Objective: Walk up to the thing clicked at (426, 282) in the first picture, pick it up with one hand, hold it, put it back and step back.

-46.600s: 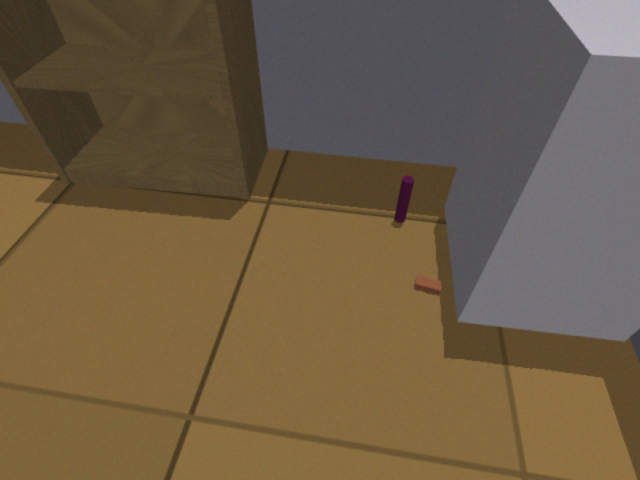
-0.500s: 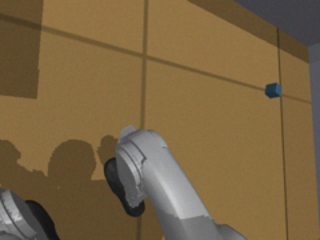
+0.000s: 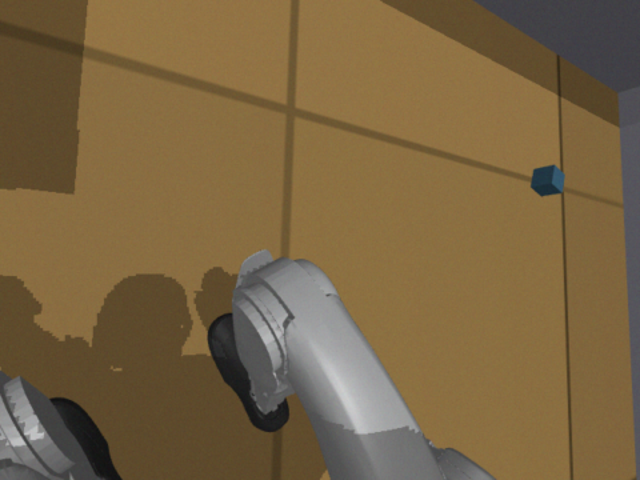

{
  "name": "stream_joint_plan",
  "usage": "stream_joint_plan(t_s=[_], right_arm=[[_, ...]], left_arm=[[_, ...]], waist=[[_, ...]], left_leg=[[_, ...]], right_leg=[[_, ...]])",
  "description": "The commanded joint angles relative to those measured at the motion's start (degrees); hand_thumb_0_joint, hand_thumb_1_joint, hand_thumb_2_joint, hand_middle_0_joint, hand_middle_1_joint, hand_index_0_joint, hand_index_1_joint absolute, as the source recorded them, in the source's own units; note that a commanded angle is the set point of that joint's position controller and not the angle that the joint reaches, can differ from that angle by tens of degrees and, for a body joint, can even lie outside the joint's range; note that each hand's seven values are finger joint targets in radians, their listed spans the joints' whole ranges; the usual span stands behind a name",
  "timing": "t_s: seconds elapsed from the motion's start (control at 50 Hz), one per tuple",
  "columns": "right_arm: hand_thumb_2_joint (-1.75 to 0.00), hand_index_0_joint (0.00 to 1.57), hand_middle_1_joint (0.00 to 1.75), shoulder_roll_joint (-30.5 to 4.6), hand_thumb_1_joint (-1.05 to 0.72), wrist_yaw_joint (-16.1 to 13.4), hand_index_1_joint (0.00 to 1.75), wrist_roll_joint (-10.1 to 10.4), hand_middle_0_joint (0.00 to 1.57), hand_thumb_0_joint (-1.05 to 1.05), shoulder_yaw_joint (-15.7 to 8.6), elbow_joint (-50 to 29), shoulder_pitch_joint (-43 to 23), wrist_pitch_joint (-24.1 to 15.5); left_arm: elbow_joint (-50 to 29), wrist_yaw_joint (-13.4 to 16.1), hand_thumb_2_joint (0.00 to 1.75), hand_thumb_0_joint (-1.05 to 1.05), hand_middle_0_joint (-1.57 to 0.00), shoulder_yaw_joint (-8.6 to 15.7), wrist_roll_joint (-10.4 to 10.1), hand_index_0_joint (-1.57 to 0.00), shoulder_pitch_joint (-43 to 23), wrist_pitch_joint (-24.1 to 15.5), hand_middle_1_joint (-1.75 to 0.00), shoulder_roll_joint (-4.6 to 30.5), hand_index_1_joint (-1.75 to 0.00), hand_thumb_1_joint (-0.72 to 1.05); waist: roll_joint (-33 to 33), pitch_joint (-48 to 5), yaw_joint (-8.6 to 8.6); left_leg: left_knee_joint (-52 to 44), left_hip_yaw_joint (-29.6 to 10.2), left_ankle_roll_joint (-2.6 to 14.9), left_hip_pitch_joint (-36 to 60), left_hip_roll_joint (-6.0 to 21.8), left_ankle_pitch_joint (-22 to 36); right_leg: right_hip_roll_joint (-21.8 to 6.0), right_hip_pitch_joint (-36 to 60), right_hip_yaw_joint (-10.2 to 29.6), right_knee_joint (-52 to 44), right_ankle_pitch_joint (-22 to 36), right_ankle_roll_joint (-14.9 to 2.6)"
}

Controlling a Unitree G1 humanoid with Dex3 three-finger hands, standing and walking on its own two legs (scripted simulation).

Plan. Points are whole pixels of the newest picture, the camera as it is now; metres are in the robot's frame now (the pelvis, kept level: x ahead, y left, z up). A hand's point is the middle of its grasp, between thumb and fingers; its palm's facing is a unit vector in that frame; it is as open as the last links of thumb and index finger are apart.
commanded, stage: withdraw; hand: left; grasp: from above
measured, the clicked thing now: out of the picture +0.41 +0.36 -0.32
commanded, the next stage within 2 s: home in 0.78 s
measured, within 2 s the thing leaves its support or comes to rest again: neither
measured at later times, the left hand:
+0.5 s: hand out of the picture +0.46 +0.39 -0.10, palm faces -0.37 -0.28 -0.89, open 13.9 cm
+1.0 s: hand out of the picture +0.44 +0.37 -0.17, palm faces -0.42 -0.14 -0.90, open 12.5 cm
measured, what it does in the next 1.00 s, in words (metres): stands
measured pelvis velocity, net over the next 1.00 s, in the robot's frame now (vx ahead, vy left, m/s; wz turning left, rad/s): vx -0.01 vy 0.00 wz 0.08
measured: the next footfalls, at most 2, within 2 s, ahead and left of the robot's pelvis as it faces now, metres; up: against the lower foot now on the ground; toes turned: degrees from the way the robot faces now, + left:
none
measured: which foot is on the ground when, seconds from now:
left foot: down 0.00-1.00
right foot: down 0.00-1.00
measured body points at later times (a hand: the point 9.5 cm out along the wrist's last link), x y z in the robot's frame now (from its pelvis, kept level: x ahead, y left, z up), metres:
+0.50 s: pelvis +0.00 -0.01 +0.02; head +0.23 +0.09 +0.39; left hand +0.47 +0.40 -0.05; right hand +0.09 -0.25 -0.08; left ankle +0.06 +0.13 -0.30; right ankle +0.11 -0.10 -0.30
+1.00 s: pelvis -0.01 +0.00 +0.00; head +0.24 +0.13 +0.35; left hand +0.46 +0.38 -0.12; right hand +0.06 -0.27 -0.07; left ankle +0.06 +0.13 -0.30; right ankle +0.11 -0.10 -0.30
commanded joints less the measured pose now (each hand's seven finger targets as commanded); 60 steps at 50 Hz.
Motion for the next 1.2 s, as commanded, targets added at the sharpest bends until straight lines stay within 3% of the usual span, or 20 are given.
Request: stream_joint_plan(t_s=[0.0,0.08,0.12,0.14,0.18,0.24,0.26,0.32,0.34,0.36,0.4,0.48,0.64,0.72,0.84,0.9,0.94,0.98,1.08,1.18], right_arm=[[-0.90,0.20,0.30,-18.75,-0.91,-0.33,0.30,1.16,0.20,0.00,-5.97,2.55,15.02,-0.04],[-0.90,0.20,0.30,-16.16,-0.91,-0.55,0.30,3.30,0.20,0.00,-8.70,2.89,15.31,0.64],[-0.90,0.20,0.30,-14.52,-0.91,-0.40,0.30,4.83,0.20,0.00,-10.75,2.68,15.65,1.46],[-0.90,0.20,0.30,-13.99,-0.91,-0.20,0.30,5.48,0.20,0.00,-11.85,1.66,14.92,1.74],[-0.90,0.20,0.30,-12.43,-0.91,0.20,0.30,6.27,0.20,0.00,-13.01,4.77,17.93,3.21],[-0.90,0.20,0.30,-12.83,-0.90,-0.35,0.30,6.65,0.20,0.00,-14.83,4.54,18.76,5.02],[-0.90,0.20,0.30,-13.41,-0.90,-0.77,0.30,6.58,0.20,0.00,-15.33,3.40,17.82,5.67],[-0.90,0.20,0.30,-13.61,-0.90,-2.35,0.30,6.67,0.20,0.00,-15.91,4.31,18.59,7.68],[-0.89,0.20,0.30,-13.23,-0.89,-3.11,0.30,6.75,0.20,0.00,-15.55,2.12,16.94,7.96],[-0.90,0.20,0.30,-12.57,-0.89,-3.90,0.30,6.65,0.20,0.00,-15.42,2.20,16.46,8.42],[-0.89,0.20,0.30,-12.31,-0.89,-5.53,0.30,6.23,0.20,0.00,-14.78,1.20,16.33,9.33],[-0.89,0.20,0.30,-11.31,-0.88,-8.86,0.30,5.34,0.20,0.00,-13.33,-0.21,15.24,11.16],[-0.89,0.20,0.30,-13.68,-0.88,-14.42,0.30,3.80,0.20,0.00,-11.31,-2.36,15.25,15.19],[-0.89,0.20,0.30,-14.49,-0.88,-15.81,0.30,2.87,0.20,0.00,-11.35,-4.20,15.16,17.59],[-0.89,0.20,0.30,-15.04,-0.88,-15.55,0.30,2.60,0.20,0.00,-14.17,-5.26,14.63,20.28],[-0.90,0.20,0.30,-13.58,-0.89,-14.74,0.30,2.87,0.20,0.00,-15.54,-4.24,14.79,20.70],[-0.90,0.20,0.30,-12.70,-0.89,-14.24,0.30,3.58,0.20,0.00,-16.25,-3.78,15.05,20.77],[-0.90,0.20,0.30,-12.09,-0.89,-13.68,0.30,4.03,0.20,0.00,-17.69,-3.96,14.67,20.42],[-0.90,0.20,0.30,-10.03,-0.89,-13.57,0.30,6.69,0.20,0.00,-20.91,-3.41,14.13,19.85],[-0.90,0.20,0.30,-7.04,-0.89,-14.65,0.30,9.54,0.20,0.00,-23.23,-3.60,11.55,19.32]], left_arm=[[-12.98,1.12,0.93,0.00,-0.11,-1.47,3.42,-0.12,-16.16,0.16,-0.97,14.29,-0.95,-0.49],[-24.49,-3.61,0.95,0.00,-0.09,-2.49,6.11,-0.10,-13.95,1.52,-0.98,11.40,-0.97,-0.52],[-24.41,-7.07,0.94,0.00,-0.10,-4.73,6.83,-0.10,-5.86,2.51,-0.98,5.04,-0.97,-0.52],[-31.46,-8.78,0.95,0.00,-0.08,-4.99,7.44,-0.09,-7.62,2.15,-0.99,3.86,-0.98,-0.53],[-25.22,-12.34,0.95,0.00,-0.08,-8.23,7.80,-0.09,0.24,3.23,-1.00,-3.03,-0.98,-0.52],[-31.22,-16.31,0.95,0.00,-0.08,-8.75,8.28,-0.09,-0.40,1.98,-1.01,-2.72,-0.99,-0.50],[-32.79,-17.86,0.95,0.00,-0.07,-9.97,8.66,-0.09,-2.26,1.16,-1.01,-4.03,-0.99,-0.51],[-31.38,-23.35,0.95,0.00,-0.08,-10.97,12.01,-0.10,-5.01,-2.19,-1.01,-2.55,-0.99,-0.49],[-35.18,-24.95,0.94,0.00,-0.08,-11.97,12.85,-0.10,-9.88,-4.20,-1.01,-2.29,-0.99,-0.47],[-32.27,-26.38,0.94,0.00,-0.10,-13.10,14.31,-0.12,-9.28,-5.63,-1.01,-3.32,-0.99,-0.46],[-29.45,-28.61,0.94,0.00,-0.09,-13.14,17.11,-0.11,-9.83,-8.94,-1.02,-0.81,-1.00,-0.46],[-22.39,-32.28,0.96,0.00,-0.08,-14.68,20.06,-0.10,-9.82,-15.75,-1.03,1.80,-1.01,-0.47],[-26.70,-36.11,0.89,0.00,-0.16,-13.18,25.52,-0.18,-11.10,-29.57,-0.94,12.05,-0.92,-0.38],[-32.42,-35.90,0.84,0.00,-0.21,-8.55,26.18,-0.23,-3.87,-33.86,-0.87,16.84,-0.86,-0.34],[-46.32,-33.39,0.76,0.00,-0.27,-5.11,24.10,-0.29,3.50,-37.37,-0.79,14.18,-0.76,-0.24],[-47.93,-29.23,0.89,0.00,-0.24,-8.39,22.55,-0.22,3.28,-36.80,-0.61,5.72,-0.63,-0.05],[-50.69,-25.85,0.94,0.00,-0.24,-5.87,22.44,-0.22,4.48,-35.08,-0.58,7.57,-0.60,0.11],[-51.25,-23.93,0.92,0.00,-0.23,-6.67,21.31,-0.22,6.38,-32.69,-0.54,3.91,-0.56,0.19],[-54.15,-23.07,0.96,0.00,-0.23,-8.10,14.48,-0.22,11.51,-25.08,-0.51,-4.10,-0.52,0.41],[-58.31,-28.17,1.01,0.00,-0.24,-11.20,3.29,-0.23,22.06,-19.47,-0.47,-13.75,-0.48,0.65]], waist=[[40.10,-44.10,-1.40],[47.08,-52.42,3.75],[46.24,-54.00,5.89],[46.95,-56.72,6.98],[40.44,-51.29,6.82],[35.36,-53.20,7.66],[33.22,-52.05,6.96],[28.41,-47.27,5.19],[28.10,-48.18,5.18],[27.50,-47.07,4.81],[25.18,-44.11,4.64],[19.52,-39.91,4.66],[24.55,-45.58,4.92],[31.37,-51.60,8.69],[39.04,-57.70,11.53],[36.49,-54.26,9.90],[37.06,-58.62,12.45],[38.57,-60.78,13.34],[36.15,-63.65,15.94],[26.31,-60.27,17.34]], left_leg=[[-12.80,5.35,-0.47,33.52,1.96,15.97],[-14.06,6.06,-1.20,38.71,1.64,20.52],[-13.81,6.69,-1.08,38.69,1.22,22.96],[-13.92,7.00,-1.21,38.29,0.73,24.15],[-13.78,7.76,-0.48,32.50,0.30,21.89],[-15.93,8.53,0.51,30.07,-0.15,18.75],[-16.88,8.37,0.60,29.65,-0.35,17.05],[-17.49,8.52,1.04,28.07,-0.91,12.08],[-17.80,8.71,0.94,27.96,-1.32,11.25],[-17.84,8.80,0.90,28.36,-1.35,9.93],[-18.35,8.94,0.95,26.87,-1.86,6.62],[-16.69,10.42,1.41,20.95,-2.15,4.05],[-14.77,9.89,1.29,25.79,-1.43,9.13],[-14.13,9.93,0.40,32.32,-1.01,16.27],[-14.65,8.27,-0.55,42.75,-1.24,24.60],[-15.10,8.56,0.08,39.92,-1.37,20.43],[-16.79,9.15,0.45,41.33,-1.39,19.08],[-19.03,9.19,0.24,43.40,-1.48,17.95],[-26.91,9.40,0.74,44.92,-1.75,11.44],[-32.55,10.82,1.89,41.51,-2.66,6.93]], right_leg=[[2.14,23.46,-2.53,-12.25,19.00,-2.00],[2.00,22.01,-2.34,-10.82,20.01,-3.10],[2.38,21.38,-1.54,-10.57,21.72,-3.11],[2.17,21.15,-1.50,-9.78,22.76,-3.30],[2.64,18.70,-1.05,-9.90,21.45,-3.16],[2.42,20.83,0.26,-11.83,19.64,-3.17],[2.11,19.96,0.32,-12.83,17.88,-3.44],[1.82,17.65,1.32,-14.46,12.07,-3.84],[1.53,17.36,1.45,-14.56,10.60,-4.10],[1.39,16.78,1.57,-14.70,9.27,-4.20],[1.08,16.26,2.09,-15.37,5.30,-4.28],[1.09,18.90,4.66,-17.17,0.44,-4.12],[0.35,20.54,3.04,-14.78,7.71,-3.74],[0.01,22.35,2.35,-13.11,13.51,-3.91],[-0.59,15.70,-0.12,-10.74,16.66,-4.17],[-0.91,13.39,-0.43,-11.45,15.09,-3.89],[-0.88,14.60,0.16,-11.79,14.61,-3.64],[-1.27,14.62,0.50,-12.04,14.17,-3.83],[-1.43,16.95,2.35,-16.05,11.12,-3.59],[-1.55,22.45,5.41,-23.11,8.34,-3.58]])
